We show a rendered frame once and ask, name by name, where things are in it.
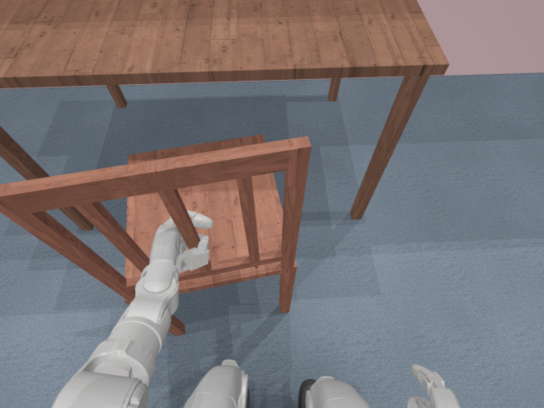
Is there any robot right foot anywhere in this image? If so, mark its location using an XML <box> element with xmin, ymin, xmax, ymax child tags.
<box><xmin>299</xmin><ymin>379</ymin><xmax>316</xmax><ymax>408</ymax></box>

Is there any right robot hand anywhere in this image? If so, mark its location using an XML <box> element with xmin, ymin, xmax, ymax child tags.
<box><xmin>407</xmin><ymin>364</ymin><xmax>461</xmax><ymax>408</ymax></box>

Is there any table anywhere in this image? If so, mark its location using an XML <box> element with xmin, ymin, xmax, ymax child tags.
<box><xmin>0</xmin><ymin>0</ymin><xmax>449</xmax><ymax>230</ymax></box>

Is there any robot left upper arm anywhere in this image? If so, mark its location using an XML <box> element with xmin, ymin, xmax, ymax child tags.
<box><xmin>56</xmin><ymin>371</ymin><xmax>149</xmax><ymax>408</ymax></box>

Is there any robot right shin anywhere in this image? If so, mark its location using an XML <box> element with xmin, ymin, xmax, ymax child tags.
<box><xmin>312</xmin><ymin>377</ymin><xmax>334</xmax><ymax>387</ymax></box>

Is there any robot left forearm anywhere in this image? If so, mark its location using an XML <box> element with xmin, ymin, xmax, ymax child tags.
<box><xmin>51</xmin><ymin>262</ymin><xmax>179</xmax><ymax>408</ymax></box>

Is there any left robot hand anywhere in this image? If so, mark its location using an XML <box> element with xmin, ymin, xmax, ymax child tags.
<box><xmin>149</xmin><ymin>210</ymin><xmax>213</xmax><ymax>274</ymax></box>

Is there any chair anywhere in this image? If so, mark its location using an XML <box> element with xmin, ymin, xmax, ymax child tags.
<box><xmin>0</xmin><ymin>134</ymin><xmax>311</xmax><ymax>336</ymax></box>

